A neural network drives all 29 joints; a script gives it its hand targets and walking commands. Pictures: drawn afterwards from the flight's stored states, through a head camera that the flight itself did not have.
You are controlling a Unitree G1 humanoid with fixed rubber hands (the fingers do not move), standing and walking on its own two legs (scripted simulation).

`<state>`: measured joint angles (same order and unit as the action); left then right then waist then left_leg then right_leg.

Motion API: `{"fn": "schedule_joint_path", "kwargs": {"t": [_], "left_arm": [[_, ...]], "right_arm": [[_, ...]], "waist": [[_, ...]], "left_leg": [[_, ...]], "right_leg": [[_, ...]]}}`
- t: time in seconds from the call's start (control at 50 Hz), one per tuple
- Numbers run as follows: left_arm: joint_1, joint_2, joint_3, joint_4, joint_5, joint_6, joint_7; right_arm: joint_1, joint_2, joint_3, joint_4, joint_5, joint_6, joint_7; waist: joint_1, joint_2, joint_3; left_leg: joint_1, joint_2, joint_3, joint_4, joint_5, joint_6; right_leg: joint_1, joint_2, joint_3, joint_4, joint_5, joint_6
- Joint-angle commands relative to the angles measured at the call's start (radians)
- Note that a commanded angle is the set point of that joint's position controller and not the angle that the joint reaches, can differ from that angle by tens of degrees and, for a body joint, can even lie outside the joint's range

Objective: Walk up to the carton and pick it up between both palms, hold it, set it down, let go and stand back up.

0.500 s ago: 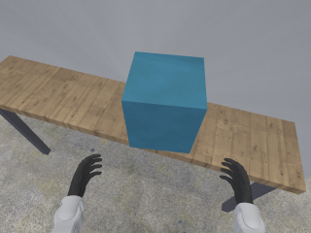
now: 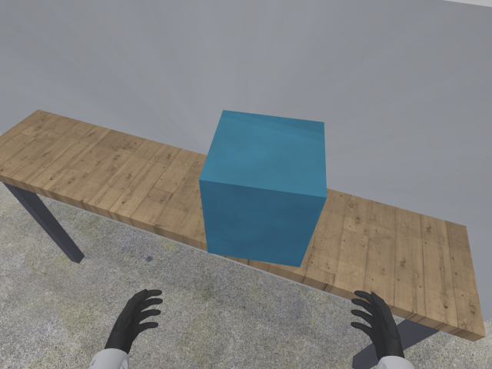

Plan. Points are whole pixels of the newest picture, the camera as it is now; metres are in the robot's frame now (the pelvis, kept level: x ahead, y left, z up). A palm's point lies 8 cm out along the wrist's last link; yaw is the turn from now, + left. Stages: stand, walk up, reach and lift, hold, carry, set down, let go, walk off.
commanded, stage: set down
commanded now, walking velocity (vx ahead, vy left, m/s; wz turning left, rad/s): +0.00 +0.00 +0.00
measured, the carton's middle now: (262, 191) +0.46 +0.02 -0.02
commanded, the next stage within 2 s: let go in 0.62 s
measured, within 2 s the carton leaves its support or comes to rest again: neither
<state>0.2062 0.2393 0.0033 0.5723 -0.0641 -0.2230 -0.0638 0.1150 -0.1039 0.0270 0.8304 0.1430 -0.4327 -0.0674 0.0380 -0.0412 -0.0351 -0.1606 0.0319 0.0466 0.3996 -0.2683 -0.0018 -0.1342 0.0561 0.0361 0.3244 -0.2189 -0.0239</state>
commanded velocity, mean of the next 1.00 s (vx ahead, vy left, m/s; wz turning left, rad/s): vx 0.00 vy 0.00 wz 0.00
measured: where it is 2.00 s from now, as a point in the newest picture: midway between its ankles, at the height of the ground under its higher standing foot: outside the picture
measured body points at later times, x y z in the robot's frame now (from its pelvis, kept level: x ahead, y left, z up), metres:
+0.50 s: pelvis -0.01 -0.01 +0.00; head -0.02 +0.01 +0.45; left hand +0.14 +0.23 -0.09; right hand +0.16 -0.21 -0.10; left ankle -0.04 +0.11 -0.75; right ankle -0.03 -0.11 -0.75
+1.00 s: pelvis -0.03 +0.01 +0.00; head +0.00 +0.02 +0.45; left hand +0.14 +0.22 -0.11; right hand +0.14 -0.20 -0.12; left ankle -0.04 +0.11 -0.75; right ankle -0.03 -0.11 -0.75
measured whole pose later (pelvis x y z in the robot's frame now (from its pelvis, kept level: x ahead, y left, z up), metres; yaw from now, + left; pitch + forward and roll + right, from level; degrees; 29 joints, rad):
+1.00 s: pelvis -0.03 +0.01 +0.00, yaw +0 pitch +2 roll -1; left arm 0.05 0.16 -0.01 0.54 0.06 0.45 0.00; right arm 0.05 -0.10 -0.07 0.82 0.00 0.06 -0.03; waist 0.03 -0.01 0.04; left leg -0.23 0.02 0.06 0.44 -0.24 0.02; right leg -0.21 0.04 0.03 0.38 -0.20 -0.01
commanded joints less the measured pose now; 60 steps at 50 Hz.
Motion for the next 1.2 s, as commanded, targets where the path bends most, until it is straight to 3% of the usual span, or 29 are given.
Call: {"fn": "schedule_joint_path", "kwargs": {"t": [0.0,0.2,0.38,0.4,0.44,0.62,0.82,1.12,1.14,1.16,1.18], "left_arm": [[-0.073,0.119,0.040,-0.169,0.000,0.001,0.005],[-0.010,0.133,0.044,-0.219,0.017,0.154,0.006],[0.008,0.123,0.045,-0.284,0.057,0.284,0.024],[-0.052,0.095,0.010,-0.224,0.041,0.307,0.027],[-0.090,0.087,0.007,-0.228,0.041,0.338,0.033],[-0.142,0.077,0.035,-0.189,0.082,0.451,0.050],[-0.222,0.015,0.012,-0.155,0.108,0.615,0.065],[-0.285,0.004,0.030,-0.140,0.136,0.707,0.075],[0.035,0.083,0.039,-0.007,0.127,0.431,0.087],[0.036,0.095,0.057,0.052,0.131,0.303,0.095],[-0.017,0.079,0.053,0.052,0.129,0.230,0.097]], "right_arm": [[-0.075,-0.087,-0.021,-0.133,-0.013,-0.035,-0.001],[-0.020,-0.082,-0.029,-0.162,-0.057,0.041,0.007],[0.002,-0.091,-0.053,-0.151,-0.091,0.107,0.029],[0.006,-0.059,-0.041,-0.079,-0.081,0.140,0.037],[-0.027,-0.062,-0.044,-0.087,-0.080,0.178,0.044],[-0.074,-0.080,-0.067,-0.138,-0.094,0.269,0.022],[-0.112,-0.089,-0.095,-0.138,-0.125,0.441,0.017],[-0.180,-0.102,-0.140,-0.067,-0.163,0.495,0.050],[0.123,-0.278,-0.163,-0.001,-0.190,0.467,0.057],[0.117,-0.278,-0.167,0.023,-0.196,0.458,0.045],[0.093,-0.262,-0.163,0.021,-0.202,0.452,0.035]], "waist": [[-0.004,0.076,-0.116],[0.002,0.047,-0.070],[0.002,0.058,-0.037],[-0.036,0.062,-0.022],[-0.033,0.071,-0.017],[-0.019,0.057,-0.099],[-0.008,0.068,-0.091],[-0.017,0.052,-0.125],[-0.007,0.231,-0.220],[-0.026,0.168,-0.139],[-0.036,0.122,-0.079]], "left_leg": [[0.060,-0.030,0.013,-0.017,0.387,-0.051],[0.042,-0.033,0.028,-0.037,0.319,-0.033],[0.046,-0.033,0.028,-0.044,0.301,-0.028],[0.025,-0.015,0.007,-0.026,0.247,-0.026],[0.028,-0.006,0.008,-0.009,0.197,-0.027],[0.013,-0.004,0.008,0.018,0.283,-0.007],[0.083,0.017,-0.002,-0.003,0.338,-0.025],[0.067,0.015,0.000,0.025,0.340,-0.027],[0.138,0.074,-0.061,0.005,0.092,0.049],[0.122,0.113,-0.104,-0.045,-0.051,0.085],[0.068,0.123,-0.125,-0.076,-0.105,0.104]], "right_leg": [[0.039,-0.011,0.018,-0.002,0.324,0.016],[0.026,-0.024,0.011,-0.014,0.269,0.024],[-0.006,-0.023,0.002,-0.023,0.197,0.017],[-0.090,-0.049,0.008,-0.020,0.140,0.016],[-0.152,-0.058,0.009,-0.022,0.074,0.014],[-0.048,-0.054,0.003,0.028,0.221,0.021],[-0.079,-0.044,-0.015,-0.009,0.160,0.000],[-0.081,-0.038,-0.014,0.042,0.188,-0.001],[-0.148,-0.098,0.028,0.096,0.058,0.017],[-0.185,-0.085,0.031,0.108,0.033,0.028],[-0.202,-0.087,0.038,0.113,0.064,0.027]]}}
